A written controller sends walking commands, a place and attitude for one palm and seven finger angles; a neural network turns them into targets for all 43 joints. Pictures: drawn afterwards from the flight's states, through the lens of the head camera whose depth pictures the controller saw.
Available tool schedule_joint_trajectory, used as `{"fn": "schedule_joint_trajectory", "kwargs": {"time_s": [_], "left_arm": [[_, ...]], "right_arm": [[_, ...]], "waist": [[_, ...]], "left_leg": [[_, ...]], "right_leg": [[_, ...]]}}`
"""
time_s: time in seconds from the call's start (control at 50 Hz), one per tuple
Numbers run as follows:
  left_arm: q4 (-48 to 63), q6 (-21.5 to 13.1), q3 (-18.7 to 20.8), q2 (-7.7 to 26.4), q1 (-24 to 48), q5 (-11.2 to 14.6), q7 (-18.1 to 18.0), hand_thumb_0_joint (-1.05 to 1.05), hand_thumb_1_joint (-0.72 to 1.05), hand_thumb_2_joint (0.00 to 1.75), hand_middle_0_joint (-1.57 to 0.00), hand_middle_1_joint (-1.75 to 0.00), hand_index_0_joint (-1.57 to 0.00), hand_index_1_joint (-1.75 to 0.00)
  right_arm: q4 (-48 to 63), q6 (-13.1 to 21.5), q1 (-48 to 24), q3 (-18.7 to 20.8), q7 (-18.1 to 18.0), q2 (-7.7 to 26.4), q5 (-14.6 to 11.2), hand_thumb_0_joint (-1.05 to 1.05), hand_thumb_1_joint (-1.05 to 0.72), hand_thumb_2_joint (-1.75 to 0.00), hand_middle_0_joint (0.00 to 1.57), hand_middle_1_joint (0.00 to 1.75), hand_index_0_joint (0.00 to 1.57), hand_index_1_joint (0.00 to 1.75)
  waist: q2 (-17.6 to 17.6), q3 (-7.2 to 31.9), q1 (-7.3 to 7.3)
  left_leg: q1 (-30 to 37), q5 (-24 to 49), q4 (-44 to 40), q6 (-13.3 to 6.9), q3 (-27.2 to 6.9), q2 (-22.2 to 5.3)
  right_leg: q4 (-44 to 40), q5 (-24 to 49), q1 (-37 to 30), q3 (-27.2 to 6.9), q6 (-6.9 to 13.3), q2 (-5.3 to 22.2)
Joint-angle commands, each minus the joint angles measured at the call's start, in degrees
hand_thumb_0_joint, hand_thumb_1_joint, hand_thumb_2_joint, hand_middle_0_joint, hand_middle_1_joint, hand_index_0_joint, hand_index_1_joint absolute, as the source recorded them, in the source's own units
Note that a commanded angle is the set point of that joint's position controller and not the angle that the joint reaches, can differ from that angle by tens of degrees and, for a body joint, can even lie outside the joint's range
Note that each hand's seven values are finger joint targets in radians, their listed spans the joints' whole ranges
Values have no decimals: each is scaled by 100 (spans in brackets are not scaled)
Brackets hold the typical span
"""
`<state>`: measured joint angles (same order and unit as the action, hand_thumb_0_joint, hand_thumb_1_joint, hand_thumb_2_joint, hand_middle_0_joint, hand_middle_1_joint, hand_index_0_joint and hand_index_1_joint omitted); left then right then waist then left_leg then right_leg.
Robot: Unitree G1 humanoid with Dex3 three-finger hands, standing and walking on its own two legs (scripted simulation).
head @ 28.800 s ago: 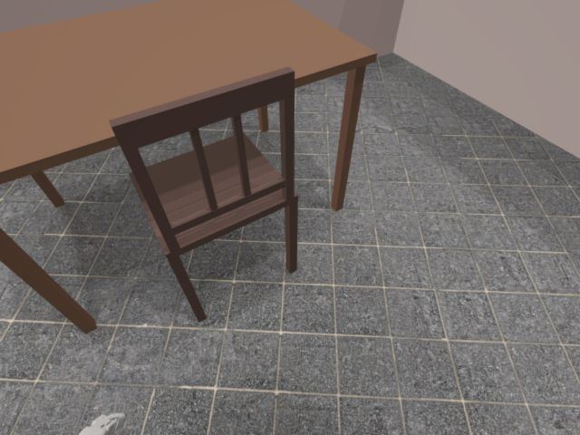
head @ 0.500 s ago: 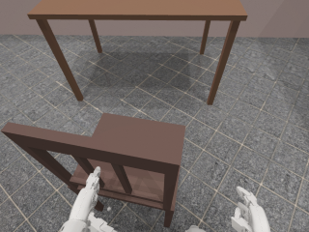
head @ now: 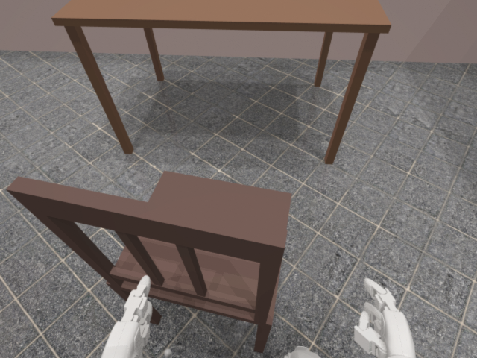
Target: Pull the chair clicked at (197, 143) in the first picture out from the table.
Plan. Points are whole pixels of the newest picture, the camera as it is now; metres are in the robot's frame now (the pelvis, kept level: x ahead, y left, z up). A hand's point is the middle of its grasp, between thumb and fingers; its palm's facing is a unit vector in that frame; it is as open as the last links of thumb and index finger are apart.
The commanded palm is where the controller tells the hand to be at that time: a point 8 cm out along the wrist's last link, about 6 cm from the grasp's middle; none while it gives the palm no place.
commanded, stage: draw the hand back to the body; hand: left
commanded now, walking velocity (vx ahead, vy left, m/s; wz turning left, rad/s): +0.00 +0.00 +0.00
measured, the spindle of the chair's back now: (143, 258) +0.31 +0.20 -0.05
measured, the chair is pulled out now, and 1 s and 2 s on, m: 0.71 0.71 0.71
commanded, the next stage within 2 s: step back with the hand held close in 1.50 s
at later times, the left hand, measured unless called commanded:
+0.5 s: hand (92, 315) +0.17 +0.18 +0.11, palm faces +0.15 -0.95 -0.28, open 17.0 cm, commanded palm +0.13 +0.23 +0.13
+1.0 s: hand out of the picture +0.19 +0.25 +0.20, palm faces +0.44 -0.78 -0.45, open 11.1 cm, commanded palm +0.14 +0.29 +0.22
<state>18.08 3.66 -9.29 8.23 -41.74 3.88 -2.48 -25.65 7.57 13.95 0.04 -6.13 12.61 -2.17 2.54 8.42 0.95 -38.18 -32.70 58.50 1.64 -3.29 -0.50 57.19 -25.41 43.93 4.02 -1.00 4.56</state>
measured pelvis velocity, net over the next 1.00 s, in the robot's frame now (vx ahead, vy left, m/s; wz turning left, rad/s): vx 0.01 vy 0.00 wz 0.00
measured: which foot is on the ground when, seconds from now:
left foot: down 0.00-1.00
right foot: down 0.00-1.00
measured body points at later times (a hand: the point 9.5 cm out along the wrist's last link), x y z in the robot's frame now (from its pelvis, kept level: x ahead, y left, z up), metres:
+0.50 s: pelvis +0.00 +0.00 +0.01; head +0.03 -0.03 +0.46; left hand +0.16 +0.23 +0.13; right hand +0.18 -0.23 -0.08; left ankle -0.04 +0.14 -0.67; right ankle +0.02 -0.13 -0.67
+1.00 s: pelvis +0.01 +0.00 +0.06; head +0.00 -0.04 +0.51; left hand +0.16 +0.29 +0.23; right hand +0.21 -0.21 -0.03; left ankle -0.04 +0.14 -0.67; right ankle +0.03 -0.13 -0.67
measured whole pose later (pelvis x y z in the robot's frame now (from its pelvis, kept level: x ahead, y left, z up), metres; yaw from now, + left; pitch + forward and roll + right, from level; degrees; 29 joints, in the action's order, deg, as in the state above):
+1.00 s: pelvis +0.01 +0.00 +0.06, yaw +0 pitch -2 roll +0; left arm 24.8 -1.9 15.0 19.2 -31.6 2.8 -10.3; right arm -36.1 8.3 10.0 -1.1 -6.3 12.3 -1.7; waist 5.9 0.3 -3.9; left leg -7.0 -21.4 30.8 1.7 -2.9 -1.5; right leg 31.4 -15.6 13.1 5.0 -1.0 3.2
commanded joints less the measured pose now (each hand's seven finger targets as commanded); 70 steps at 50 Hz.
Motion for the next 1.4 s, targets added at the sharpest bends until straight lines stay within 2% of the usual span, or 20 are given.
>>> {"fn": "schedule_joint_trajectory", "kwargs": {"time_s": [0.0, 0.08, 0.16, 0.22, 0.28, 0.4, 0.42, 0.44, 0.48, 0.52, 0.58, 0.66, 0.68, 0.78, 0.86, 0.96, 1.1, 1.18, 1.26, 1.38], "left_arm": [[1884, -1426, 730, 450, 36, 349, -84, 0, -55, 20, 0, 0, 0, 0], [1643, -2247, 795, 390, -65, 367, 111, 0, -55, 20, 0, 0, 0, 0], [1345, -2907, 798, 466, -122, 471, 666, 0, -55, 20, 0, 0, 0, 0], [1566, -2520, 1179, 767, -459, 641, 903, 0, -55, 20, 0, 0, 0, 0], [1905, -2091, 1810, 1133, -249, 875, 797, 0, -55, 20, 0, 0, 0, 0], [2147, -2147, 2007, 999, 123, 1247, 713, 0, -37, 29, -2, -4, -2, -4], [1827, -1430, 2503, 2262, -213, 161, -40, 0, -33, 31, -3, -5, -3, -5], [2192, -1129, 1982, 1484, -244, 96, -268, 0, -30, 32, -4, -5, -4, -5], [1983, -831, 1785, 1215, -178, -13, -450, 0, -22, 36, -4, -7, -4, -7], [1823, -687, 1854, 1305, -88, -70, -597, 0, -15, 39, -5, -8, -5, -8], [1995, -633, 2181, 1714, 386, -125, -780, 0, -4, 44, -7, -10, -7, -10], [2021, -683, 2426, 1871, 696, -158, -893, 0, 10, 51, -9, -14, -9, -14], [2054, -675, 2577, 2016, 865, -157, -914, 0, 14, 53, -10, -14, -10, -14], [1918, -773, 2726, 1968, 1084, -159, -914, 0, 32, 62, -12, -18, -12, -18], [1780, -856, 2896, 1928, 1139, -127, -885, 0, 47, 69, -14, -21, -14, -21], [1789, -939, 3332, 2192, 1407, -100, -882, 0, 65, 78, -16, -25, -16, -25], [1862, -1045, 3833, 2508, 1986, -67, -894, 0, 90, 90, -20, -30, -20, -30], [1247, -957, 3481, 2000, 1569, -31, -799, 0, 90, 90, -20, -30, -20, -30], [1470, -1027, 3556, 2194, 1621, -36, -800, 0, 90, 90, -20, -30, -20, -30], [2078, -1063, 3836, 2553, 1764, -77, -856, 0, 90, 90, -20, -30, -20, -30]], "right_arm": [[740, 476, -302, 310, -7, 535, -8, 0, -90, -90, 20, 30, 20, 30], [536, 468, -438, 392, 104, 461, -56, 0, -90, -90, 20, 30, 20, 30], [492, 427, -663, 438, 264, 500, -75, 0, -90, -90, 20, 30, 20, 30], [736, 281, -784, 460, 229, 518, -165, 0, -90, -90, 20, 30, 20, 30], [815, 144, -849, 421, 76, 469, -213, 0, -90, -90, 20, 30, 20, 30], [583, 334, -650, 347, -62, 436, -267, 0, -90, -90, 20, 30, 20, 30], [549, 162, -527, 337, -167, 442, -97, 0, -90, -90, 20, 30, 20, 30], [712, 137, -501, 225, -165, 349, -74, 0, -90, -90, 20, 30, 20, 30], [573, 110, -550, 256, -167, 396, -72, 0, -90, -90, 20, 30, 20, 30], [454, 32, -644, 220, -194, 420, -45, 0, -90, -90, 20, 30, 20, 30], [359, 111, -785, 146, -225, 462, -16, 0, -90, -90, 20, 30, 20, 30], [206, 247, -878, 70, -218, 453, 9, 0, -90, -90, 20, 30, 20, 30], [150, 284, -917, 62, -214, 470, 9, 0, -90, -90, 20, 30, 20, 30], [-41, 415, -982, 61, -132, 490, 34, 0, -90, -90, 20, 30, 20, 30], [-117, 395, -1038, 84, -66, 514, 60, 0, -90, -90, 20, 30, 20, 30], [-224, 359, -1081, 119, -28, 532, 71, 0, -90, -90, 20, 30, 20, 30], [-374, 375, -1088, 126, 4, 561, 67, 0, -90, -90, 20, 30, 20, 30], [-427, 277, -1169, 191, 47, 584, 44, 0, -90, -90, 20, 30, 20, 30], [-393, 202, -1172, 230, 53, 635, 50, 0, -90, -90, 20, 30, 20, 30], [-399, 324, -1195, 192, 18, 586, 56, 0, -90, -90, 20, 30, 20, 30]], "waist": [[-165, 878, -26], [-143, 753, -56], [-245, 661, -53], [-245, 948, -164], [-361, 913, -197], [-410, 666, -35], [-5, 1025, -473], [83, 629, -269], [-161, 364, -227], [-145, 42, -245], [-31, -131, -292], [-10, -332, -350], [242, -412, -364], [338, -629, -394], [-6, -618, -421], [-49, -547, -452], [274, -408, -470], [-64, -694, -438], [-144, -469, -467], [409, -215, -497]], "left_leg": [[-100, 1857, -654, -148, 180, 194], [-310, 1942, -476, -107, 171, 127], [-586, 1580, -341, -110, 182, 78], [-383, 1471, -572, -154, 232, 91], [-354, 1317, -724, -180, 197, 105], [138, 1672, -943, -186, 136, 76], [510, 1940, -1245, -155, 200, -192], [582, 1997, -1405, -145, 217, -129], [790, 2183, -1523, -147, 204, -171], [1039, 2158, -1761, -158, 195, -186], [1337, 2140, -2125, -164, 154, -175], [1800, 2184, -2567, -163, 109, -188], [1849, 2215, -2643, -157, 105, -171], [2212, 2348, -3018, -137, 111, -205], [2407, 2568, -3220, -153, 135, -239], [2624, 2817, -3360, -170, 185, -260], [2868, 3023, -3477, -176, 205, -239], [2769, 3010, -3528, -184, 221, -266], [2863, 2985, -3561, -223, 218, -272], [2958, 3168, -3532, -170, 209, -231]], "right_leg": [[-607, 1141, -990, 149, 178, -206], [-395, 1194, -742, 137, 197, -230], [-320, 878, -652, 24, 177, -181], [-571, 782, -1186, -62, 149, -134], [-832, 535, -1484, -112, 128, -128], [-1156, 1004, -1608, 8, 75, -164], [-1315, 1226, -2229, -170, 261, 26], [-1437, 1403, -2283, -4, 227, 64], [-1611, 1640, -2371, 60, 218, 51], [-1784, 1643, -2451, 120, 201, 38], [-2135, 1580, -2783, 117, 214, 44], [-2446, 1512, -3010, 134, 217, 29], [-2575, 1560, -3104, 92, 243, 29], [-2856, 1640, -3300, 95, 242, 2], [-2934, 1871, -3527, 92, 217, -12], [-3088, 2161, -3745, 36, 209, -4], [-3263, 2331, -3971, -8, 217, 17], [-3328, 2292, -3888, 32, 196, -10], [-3318, 2281, -3979, 24, 179, 12], [-3322, 2457, -4138, -31, 229, 9]]}}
